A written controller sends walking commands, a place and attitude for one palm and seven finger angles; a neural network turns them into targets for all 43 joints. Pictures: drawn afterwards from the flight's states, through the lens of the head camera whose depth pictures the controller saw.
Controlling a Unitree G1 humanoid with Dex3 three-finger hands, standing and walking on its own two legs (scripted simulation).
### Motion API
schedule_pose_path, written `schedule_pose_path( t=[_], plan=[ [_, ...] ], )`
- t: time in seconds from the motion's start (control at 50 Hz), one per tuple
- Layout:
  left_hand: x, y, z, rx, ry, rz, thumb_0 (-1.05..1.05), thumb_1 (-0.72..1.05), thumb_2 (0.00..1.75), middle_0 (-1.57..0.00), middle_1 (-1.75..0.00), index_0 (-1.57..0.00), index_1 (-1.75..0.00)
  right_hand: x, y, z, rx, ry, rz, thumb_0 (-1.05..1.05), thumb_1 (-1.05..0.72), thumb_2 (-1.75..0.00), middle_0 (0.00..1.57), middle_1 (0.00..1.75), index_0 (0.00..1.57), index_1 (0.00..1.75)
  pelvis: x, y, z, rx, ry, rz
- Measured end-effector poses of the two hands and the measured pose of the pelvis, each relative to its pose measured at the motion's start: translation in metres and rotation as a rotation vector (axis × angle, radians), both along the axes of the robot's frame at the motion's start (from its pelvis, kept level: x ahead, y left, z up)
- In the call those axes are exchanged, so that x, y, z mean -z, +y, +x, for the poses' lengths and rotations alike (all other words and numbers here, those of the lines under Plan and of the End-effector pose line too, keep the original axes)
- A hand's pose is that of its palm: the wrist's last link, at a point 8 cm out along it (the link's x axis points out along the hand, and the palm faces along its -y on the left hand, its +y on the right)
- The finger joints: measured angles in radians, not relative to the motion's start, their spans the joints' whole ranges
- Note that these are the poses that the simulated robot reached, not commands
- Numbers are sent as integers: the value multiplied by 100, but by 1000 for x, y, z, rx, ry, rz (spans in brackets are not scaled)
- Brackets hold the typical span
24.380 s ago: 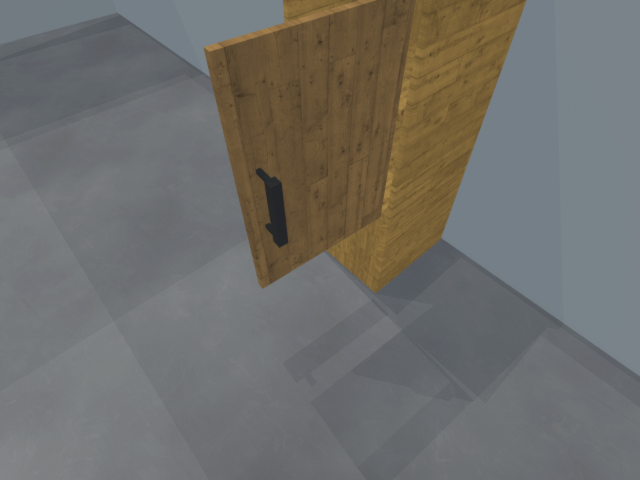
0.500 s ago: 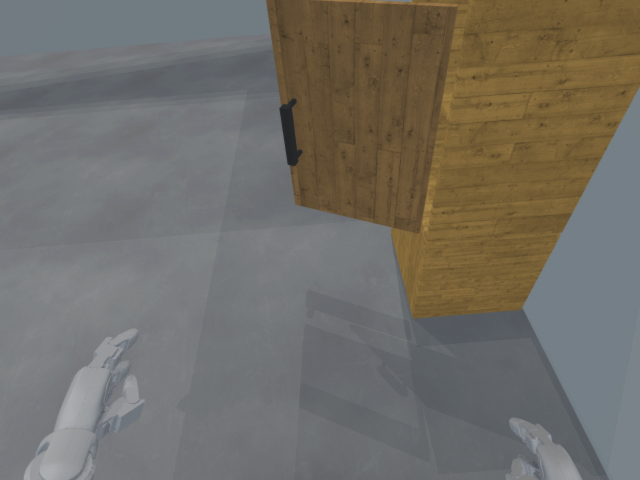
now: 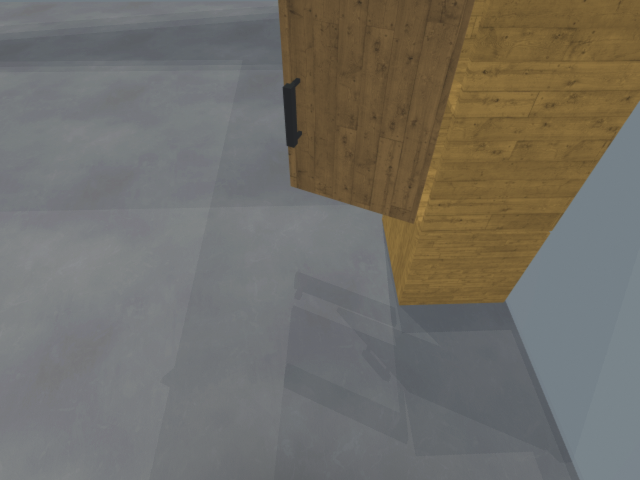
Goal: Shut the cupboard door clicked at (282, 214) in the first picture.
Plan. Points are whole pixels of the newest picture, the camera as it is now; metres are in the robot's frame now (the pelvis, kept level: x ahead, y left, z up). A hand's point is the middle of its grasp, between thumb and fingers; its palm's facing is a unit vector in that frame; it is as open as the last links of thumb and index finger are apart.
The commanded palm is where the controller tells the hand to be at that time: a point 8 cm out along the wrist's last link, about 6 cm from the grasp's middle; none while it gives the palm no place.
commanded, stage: let the arm hang, fingers relaxed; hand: left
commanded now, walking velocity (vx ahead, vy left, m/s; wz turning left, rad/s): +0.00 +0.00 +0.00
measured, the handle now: (294, 113) +0.97 +0.13 -0.06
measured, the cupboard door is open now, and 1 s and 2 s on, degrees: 64 64 64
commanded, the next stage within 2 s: look to check the result in 0.46 s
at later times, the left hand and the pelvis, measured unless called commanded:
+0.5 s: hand out of the picture +0.07 +0.19 -0.16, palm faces -0.01 -0.97 -0.24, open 7.4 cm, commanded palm none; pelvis +0.02 -0.01 +0.00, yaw +0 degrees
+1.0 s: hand out of the picture +0.06 +0.21 -0.16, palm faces +0.00 -0.96 -0.29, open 7.4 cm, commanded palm none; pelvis +0.03 -0.02 +0.01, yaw +0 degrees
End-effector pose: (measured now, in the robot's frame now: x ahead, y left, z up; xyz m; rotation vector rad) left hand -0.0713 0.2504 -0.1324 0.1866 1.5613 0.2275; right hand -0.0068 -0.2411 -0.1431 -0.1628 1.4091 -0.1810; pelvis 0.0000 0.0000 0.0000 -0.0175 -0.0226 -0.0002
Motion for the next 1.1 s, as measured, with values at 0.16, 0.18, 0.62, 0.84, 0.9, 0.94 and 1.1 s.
schedule_pose_path(
  t=[0.16,0.18,0.62,0.84,0.9,0.94,1.1],
  plan=[
    [0,7,58,47,-142,26,0,91,90,-20,-30,-20,-30,1,1,27,2,-83,12,1,-91,-90,20,30,20,30,-1,-1,4,9,-8,7],
    [0,6,66,54,-162,24,0,91,90,-20,-30,-20,-30,1,0,30,2,-90,12,1,-91,-90,20,30,20,30,-1,-1,5,10,-8,8],
    [0,-10,125,94,-233,-6,0,90,90,-20,-30,-20,-30,-9,-24,47,-9,-63,-31,1,-91,-90,20,30,20,30,-5,-12,21,7,-5,12],
    [-3,0,118,79,-194,22,0,90,90,-20,-30,-20,-30,-13,-35,71,-30,-90,-48,1,-91,-90,20,30,20,30,-6,-15,29,6,-7,13],
    [-4,2,121,80,-199,28,0,90,90,-20,-30,-20,-30,-14,-38,80,-39,-104,-55,1,-91,-90,20,30,20,30,-7,-15,30,6,-8,13],
    [-5,3,123,82,-203,30,0,90,90,-20,-30,-20,-30,-16,-40,85,-44,-114,-60,1,-91,-90,20,30,20,30,-7,-15,31,5,-8,13],
    [-8,6,138,95,-230,38,0,90,90,-20,-30,-20,-30,-20,-48,101,-57,-142,-76,1,-91,-90,20,30,20,30,-7,-16,36,6,-5,15]
  ],
)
